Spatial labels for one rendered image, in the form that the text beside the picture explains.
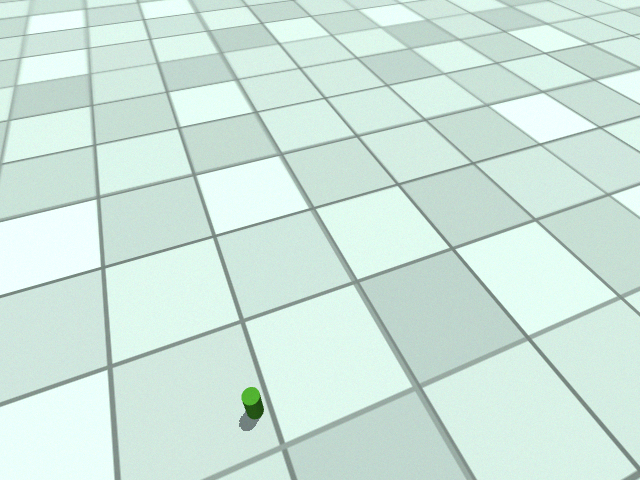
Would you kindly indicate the can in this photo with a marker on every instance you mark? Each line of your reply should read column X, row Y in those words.
column 252, row 402

